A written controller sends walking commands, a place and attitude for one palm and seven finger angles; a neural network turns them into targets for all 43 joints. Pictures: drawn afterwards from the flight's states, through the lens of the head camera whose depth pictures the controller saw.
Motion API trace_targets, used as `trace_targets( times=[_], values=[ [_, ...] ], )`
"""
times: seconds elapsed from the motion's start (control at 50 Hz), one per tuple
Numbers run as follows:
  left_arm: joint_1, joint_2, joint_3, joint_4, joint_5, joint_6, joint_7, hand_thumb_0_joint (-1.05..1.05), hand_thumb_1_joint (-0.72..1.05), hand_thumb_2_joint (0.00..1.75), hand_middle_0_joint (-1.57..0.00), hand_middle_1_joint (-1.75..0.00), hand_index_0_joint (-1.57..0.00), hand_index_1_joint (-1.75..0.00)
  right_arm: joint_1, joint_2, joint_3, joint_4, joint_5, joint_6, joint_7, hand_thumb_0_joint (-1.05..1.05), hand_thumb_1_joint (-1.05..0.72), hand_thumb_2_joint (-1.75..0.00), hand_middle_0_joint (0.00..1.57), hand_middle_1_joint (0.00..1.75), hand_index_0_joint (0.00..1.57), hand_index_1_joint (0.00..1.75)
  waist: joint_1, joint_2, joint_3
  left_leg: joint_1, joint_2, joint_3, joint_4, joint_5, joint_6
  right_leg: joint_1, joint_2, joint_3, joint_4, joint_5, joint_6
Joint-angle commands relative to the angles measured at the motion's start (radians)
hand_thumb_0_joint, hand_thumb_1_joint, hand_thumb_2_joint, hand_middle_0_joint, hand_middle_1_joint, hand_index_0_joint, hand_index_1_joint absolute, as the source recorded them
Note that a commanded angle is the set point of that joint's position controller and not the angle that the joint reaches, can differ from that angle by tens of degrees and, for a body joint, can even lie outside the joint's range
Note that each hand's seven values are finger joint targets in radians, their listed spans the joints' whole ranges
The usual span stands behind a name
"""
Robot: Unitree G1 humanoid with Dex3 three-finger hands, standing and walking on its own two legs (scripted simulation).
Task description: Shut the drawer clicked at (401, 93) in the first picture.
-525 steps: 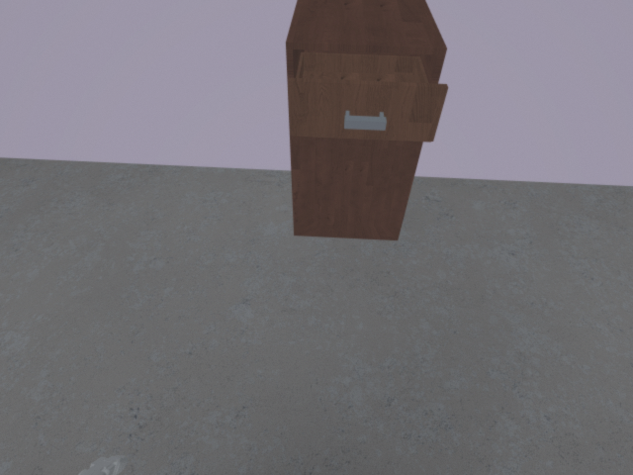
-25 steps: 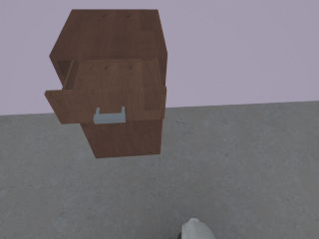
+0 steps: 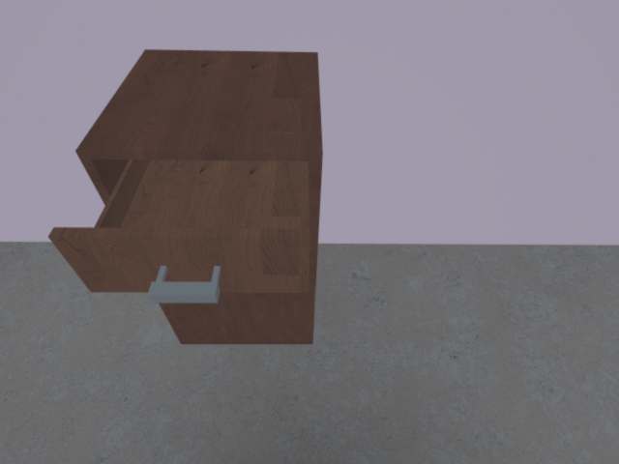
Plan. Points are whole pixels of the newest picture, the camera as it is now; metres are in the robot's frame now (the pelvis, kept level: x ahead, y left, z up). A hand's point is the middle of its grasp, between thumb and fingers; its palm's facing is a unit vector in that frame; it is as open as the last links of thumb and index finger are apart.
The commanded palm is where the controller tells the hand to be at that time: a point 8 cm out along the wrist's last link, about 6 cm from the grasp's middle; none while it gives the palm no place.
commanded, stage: come to a stop and stand still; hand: left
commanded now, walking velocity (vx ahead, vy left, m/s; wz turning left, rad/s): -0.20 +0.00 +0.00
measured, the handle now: (187, 281) +0.39 +0.25 -0.05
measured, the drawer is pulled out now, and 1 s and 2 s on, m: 0.19 0.19 0.19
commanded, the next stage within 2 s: look again from close up in 1.46 s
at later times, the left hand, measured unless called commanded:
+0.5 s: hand out of the picture +0.04 +0.20 -0.17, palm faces +0.00 -0.97 -0.25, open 7.4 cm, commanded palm none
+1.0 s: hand out of the picture +0.03 +0.23 -0.17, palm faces -0.04 -0.98 -0.20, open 7.3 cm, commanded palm none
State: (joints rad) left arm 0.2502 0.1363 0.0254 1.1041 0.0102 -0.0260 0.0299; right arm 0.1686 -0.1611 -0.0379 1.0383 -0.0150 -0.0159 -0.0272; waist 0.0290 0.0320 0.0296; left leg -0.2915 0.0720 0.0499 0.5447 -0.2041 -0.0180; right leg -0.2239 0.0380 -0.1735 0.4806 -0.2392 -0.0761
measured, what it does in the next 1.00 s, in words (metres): shifts its weight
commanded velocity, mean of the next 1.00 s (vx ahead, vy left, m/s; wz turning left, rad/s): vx -0.03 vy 0.00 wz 0.00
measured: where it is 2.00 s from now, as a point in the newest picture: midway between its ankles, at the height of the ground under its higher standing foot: outside the picture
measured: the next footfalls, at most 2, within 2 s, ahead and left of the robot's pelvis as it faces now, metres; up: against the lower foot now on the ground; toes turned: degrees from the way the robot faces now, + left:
none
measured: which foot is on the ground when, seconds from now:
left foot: down 0.00-1.00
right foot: down 0.00-1.00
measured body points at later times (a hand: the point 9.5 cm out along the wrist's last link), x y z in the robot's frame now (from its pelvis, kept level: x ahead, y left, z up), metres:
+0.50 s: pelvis -0.01 +0.01 +0.00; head -0.01 +0.01 +0.45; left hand +0.04 +0.25 -0.15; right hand +0.01 -0.24 -0.15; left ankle -0.01 +0.12 -0.72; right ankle +0.02 -0.07 -0.73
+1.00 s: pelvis +0.00 +0.05 +0.01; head +0.01 +0.06 +0.45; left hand +0.03 +0.28 -0.15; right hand +0.01 -0.17 -0.15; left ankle -0.01 +0.12 -0.73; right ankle +0.02 -0.07 -0.73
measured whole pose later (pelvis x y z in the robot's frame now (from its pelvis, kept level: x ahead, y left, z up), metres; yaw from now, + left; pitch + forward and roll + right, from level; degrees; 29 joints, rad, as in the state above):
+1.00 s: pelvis +0.00 +0.05 +0.01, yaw -3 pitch -1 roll +0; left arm 0.29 0.17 -0.01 1.02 0.01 0.01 0.04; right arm 0.28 -0.16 0.00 1.05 -0.02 0.00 -0.02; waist 0.01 0.00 0.03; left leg -0.18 -0.03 0.12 0.46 -0.28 0.07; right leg -0.24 -0.04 -0.07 0.47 -0.21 0.01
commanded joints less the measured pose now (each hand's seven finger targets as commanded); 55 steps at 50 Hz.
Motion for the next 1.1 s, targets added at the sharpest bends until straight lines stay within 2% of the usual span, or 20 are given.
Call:
trace_targets(
  times=[0.0, 0.02, 0.04, 0.14, 0.22, 0.26, 0.28, 0.3, 0.34, 0.36, 0.4, 0.44, 0.48, 0.5, 0.52, 0.54, 0.58, 0.64, 0.76, 1.08],
  values=[
    [0.066, 0.089, 0.015, -0.05, 0.002, 0.013, 0.02, 0.0, 0.9, 0.9, -0.2, -0.3, -0.2, -0.3, 0.105, -0.107, -0.011, -0.007, 0.001, 0.011, -0.012, 0.0, -0.9, -0.9, 0.2, 0.3, 0.2, 0.3, -0.008, 0.032, 0.001, 0.122, 0.146, -0.094, -0.127, 0.474, 0.059, -0.015, -0.159, 0.152, -0.049, 0.21, 0.046],
    [0.066, 0.097, 0.014, -0.045, 0.003, 0.02, 0.019, 0.0, 0.9, 0.9, -0.2, -0.3, -0.2, -0.3, 0.084, -0.095, -0.007, -0.009, 0.002, 0.011, -0.016, 0.0, -0.9, -0.9, 0.2, 0.3, 0.2, 0.3, -0.008, 0.098, -0.004, 0.113, 0.136, -0.106, -0.143, 0.48, 0.067, 0.0, -0.158, 0.144, -0.03, 0.213, 0.052],
    [0.07, 0.108, 0.016, -0.043, 0.002, 0.025, 0.018, 0.0, 0.9, 0.9, -0.2, -0.3, -0.2, -0.3, 0.069, -0.094, -0.006, -0.014, 0.003, 0.015, -0.019, 0.0, -0.9, -0.9, 0.2, 0.3, 0.2, 0.3, -0.005, 0.117, -0.005, 0.108, 0.136, -0.114, -0.159, 0.469, 0.074, 0.017, -0.151, 0.139, -0.018, 0.187, 0.056],
    [0.084, 0.125, 0.021, -0.056, 0.007, 0.026, 0.014, 0.0, 0.9, 0.9, -0.2, -0.3, -0.2, -0.3, 0.049, -0.106, -0.02, -0.042, 0.004, 0.03, -0.015, 0.0, -0.9, -0.9, 0.2, 0.3, 0.2, 0.3, -0.018, -0.001, -0.056, 0.137, 0.099, -0.083, -0.116, 0.295, 0.056, 0.012, -0.173, 0.179, -0.044, 0.24, 0.037],
    [0.06, 0.14, 0.025, -0.071, 0.009, 0.025, 0.014, 0.0, 0.9, 0.9, -0.2, -0.3, -0.2, -0.3, 0.056, -0.082, -0.019, -0.039, 0.004, 0.038, -0.007, 0.0, -0.9, -0.9, 0.2, 0.3, 0.2, 0.3, -0.031, -0.086, -0.06, 0.131, 0.04, -0.04, -0.066, 0.117, 0.027, -0.02, -0.231, 0.245, -0.105, 0.212, -0.002],
    [0.035, 0.149, 0.025, -0.074, 0.007, 0.025, 0.013, 0.0, 0.9, 0.9, -0.2, -0.3, -0.2, -0.3, 0.067, -0.065, -0.015, -0.024, 0.006, 0.042, -0.003, 0.0, -0.9, -0.9, 0.2, 0.3, 0.2, 0.3, -0.04, -0.104, -0.038, 0.144, 0.017, -0.03, -0.051, 0.03, 0.017, -0.075, -0.261, 0.273, -0.16, 0.105, -0.028],
    [0.057, 0.229, -0.01, -0.149, 0.024, 0.012, 0.021, 0.0, 0.9, 0.9, -0.2, -0.3, -0.2, -0.3, 0.075, -0.14, -0.016, -0.13, -0.015, 0.025, -0.001, 0.0, -0.9, -0.9, 0.2, 0.3, 0.2, 0.3, -0.066, -0.088, 0.017, 0.142, 0.001, -0.08, -0.116, 0.032, 0.027, -0.064, -0.183, 0.278, -0.094, -0.021, 0.029],
    [0.048, 0.174, 0.003, -0.163, 0.019, 0.027, 0.029, 0.0, 0.9, 0.9, -0.2, -0.3, -0.2, -0.3, 0.078, -0.117, -0.035, -0.134, -0.013, 0.027, 0.001, 0.0, -0.9, -0.9, 0.2, 0.3, 0.2, 0.3, -0.044, -0.073, -0.085, 0.096, 0.009, -0.041, -0.01, -0.108, 0.037, -0.103, -0.215, 0.263, -0.127, -0.232, 0.041],
    [0.02, 0.21, 0.014, -0.189, 0.024, 0.031, 0.035, 0.0, 0.9, 0.9, -0.2, -0.3, -0.2, -0.3, 0.087, -0.091, -0.03, -0.132, -0.012, 0.051, 0.01, 0.0, -0.9, -0.9, 0.2, 0.3, 0.2, 0.3, -0.04, -0.173, -0.034, 0.004, -0.06, 0.002, 0.168, -0.17, 0.024, -0.142, -0.298, 0.38, -0.261, -0.361, 0.0],
    [0.015, 0.202, 0.017, -0.197, 0.024, 0.028, 0.035, 0.0, 0.9, 0.9, -0.2, -0.3, -0.2, -0.3, 0.084, -0.08, -0.033, -0.14, -0.009, 0.056, 0.013, 0.0, -0.9, -0.9, 0.2, 0.3, 0.2, 0.3, -0.031, -0.178, 0.005, -0.034, -0.05, -0.019, 0.277, -0.201, 0.025, -0.202, -0.333, 0.419, -0.294, -0.385, -0.027],
    [-0.012, 0.202, 0.018, -0.213, 0.021, 0.023, 0.033, 0.0, 0.9, 0.9, -0.2, -0.3, -0.2, -0.3, 0.119, -0.077, -0.028, -0.139, -0.008, 0.055, 0.02, 0.0, -0.9, -0.9, 0.2, 0.3, 0.2, 0.3, -0.051, -0.136, 0.039, -0.069, -0.021, -0.029, 0.319, -0.198, 0.036, -0.204, -0.331, 0.376, -0.266, -0.303, -0.061],
    [-0.021, 0.216, 0.023, -0.22, 0.023, 0.021, 0.027, 0.0, 0.9, 0.9, -0.2, -0.3, -0.2, -0.3, 0.141, -0.068, -0.023, -0.138, 0.0, 0.045, 0.019, 0.0, -0.9, -0.9, 0.2, 0.3, 0.2, 0.3, -0.058, -0.098, 0.044, -0.048, -0.022, -0.013, 0.202, -0.182, 0.033, -0.177, -0.293, 0.306, -0.211, -0.191, -0.08],
    [-0.014, 0.209, 0.015, -0.223, 0.019, 0.028, 0.024, 0.0, 0.9, 0.9, -0.2, -0.3, -0.2, -0.3, 0.187, -0.049, -0.012, -0.115, -0.003, 0.035, 0.018, 0.0, -0.9, -0.9, 0.2, 0.3, 0.2, 0.3, -0.06, -0.091, 0.049, 0.029, -0.03, 0.013, 0.037, -0.104, 0.034, -0.174, -0.25, 0.249, -0.16, -0.19, -0.047],
    [-0.005, 0.191, 0.012, -0.221, 0.013, 0.032, 0.022, 0.0, 0.9, 0.9, -0.2, -0.3, -0.2, -0.3, 0.204, -0.067, -0.005, -0.109, -0.006, 0.025, 0.015, 0.0, -0.9, -0.9, 0.2, 0.3, 0.2, 0.3, -0.055, -0.029, 0.052, 0.03, -0.012, -0.047, -0.04, -0.068, 0.047, -0.177, -0.213, 0.229, -0.105, -0.176, -0.022],
    [0.016, 0.169, 0.007, -0.22, 0.006, 0.033, 0.018, 0.0, 0.9, 0.9, -0.2, -0.3, -0.2, -0.3, 0.191, -0.095, -0.002, -0.112, -0.011, 0.017, 0.011, 0.0, -0.9, -0.9, 0.2, 0.3, 0.2, 0.3, -0.033, 0.072, 0.065, -0.012, 0.047, -0.144, -0.121, -0.045, 0.076, -0.162, -0.156, 0.194, -0.059, -0.158, 0.01],
    [0.032, 0.154, 0.002, -0.221, 0.001, 0.03, 0.014, 0.0, 0.9, 0.9, -0.2, -0.3, -0.2, -0.3, 0.166, -0.119, 0.0, -0.121, -0.015, 0.014, 0.006, 0.0, -0.9, -0.9, 0.2, 0.3, 0.2, 0.3, -0.011, 0.099, 0.073, -0.083, 0.091, -0.174, -0.173, -0.054, 0.093, -0.086, -0.12, 0.155, -0.049, -0.107, 0.034],
    [0.04, 0.158, -0.001, -0.205, 0.003, 0.027, 0.011, 0.0, 0.9, 0.9, -0.2, -0.3, -0.2, -0.3, 0.143, -0.121, 0.007, -0.11, -0.013, 0.003, 0.004, 0.0, -0.9, -0.9, 0.2, 0.3, 0.2, 0.3, 0.007, 0.142, 0.016, -0.097, 0.081, -0.169, -0.198, 0.062, 0.09, 0.043, -0.111, 0.133, -0.003, 0.011, 0.044],
    [0.041, 0.151, -0.006, -0.188, -0.002, 0.024, 0.007, 0.0, 0.9, 0.9, -0.2, -0.3, -0.2, -0.3, 0.152, -0.123, 0.012, -0.097, -0.011, -0.002, -0.001, 0.0, -0.9, -0.9, 0.2, 0.3, 0.2, 0.3, 0.0, 0.066, -0.035, -0.039, 0.07, -0.136, -0.191, 0.081, 0.081, 0.081, -0.12, 0.144, -0.018, 0.055, 0.047],
    [0.037, 0.134, -0.01, -0.172, 0.002, 0.023, 0.01, 0.0, 0.9, 0.9, -0.2, -0.3, -0.2, -0.3, 0.161, -0.117, 0.013, -0.068, -0.008, 0.002, 0.001, 0.0, -0.9, -0.9, 0.2, 0.3, 0.2, 0.3, -0.019, -0.036, 0.002, -0.009, 0.055, -0.109, -0.211, -0.009, 0.075, 0.046, -0.14, 0.168, -0.055, 0.058, 0.05],
    [0.115, 0.107, -0.026, -0.086, 0.005, 0.016, 0.017, 0.0, 0.9, 0.9, -0.2, -0.3, -0.2, -0.3, 0.147, -0.113, 0.024, 0.006, 0.003, -0.003, -0.003, 0.0, -0.9, -0.9, 0.2, 0.3, 0.2, 0.3, -0.032, -0.024, 0.003, 0.109, 0.05, -0.077, -0.213, 0.15, 0.072, 0.036, -0.15, 0.181, -0.07, 0.153, 0.062]
  ],
)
